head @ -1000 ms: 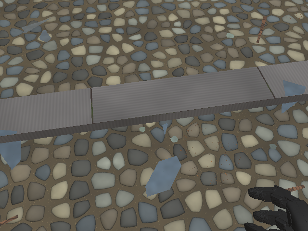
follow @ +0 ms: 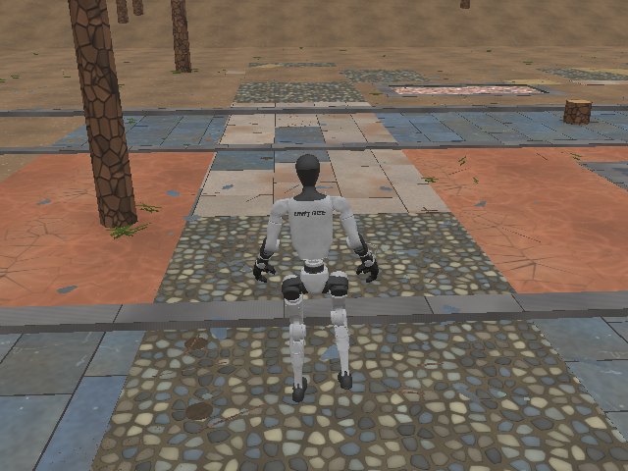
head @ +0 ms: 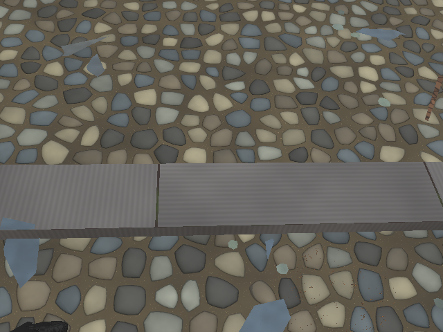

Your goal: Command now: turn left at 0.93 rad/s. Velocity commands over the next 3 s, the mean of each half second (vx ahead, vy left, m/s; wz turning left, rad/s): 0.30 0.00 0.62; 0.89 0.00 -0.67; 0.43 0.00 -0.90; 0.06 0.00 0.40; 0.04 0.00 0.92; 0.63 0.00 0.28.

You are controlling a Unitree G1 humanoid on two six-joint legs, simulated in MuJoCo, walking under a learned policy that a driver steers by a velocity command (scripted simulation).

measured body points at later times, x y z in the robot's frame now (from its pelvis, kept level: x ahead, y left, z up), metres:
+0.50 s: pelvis +0.09 +0.00 +0.01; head +0.10 -0.03 +0.46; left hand -0.01 +0.28 -0.09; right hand +0.36 -0.16 -0.07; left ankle +0.07 +0.16 -0.68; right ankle +0.09 -0.13 -0.74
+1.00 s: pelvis +0.36 +0.05 -0.03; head +0.40 +0.04 +0.42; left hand +0.64 +0.27 -0.08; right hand +0.28 -0.23 -0.15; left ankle +0.11 +0.17 -0.73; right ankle +0.52 -0.03 -0.71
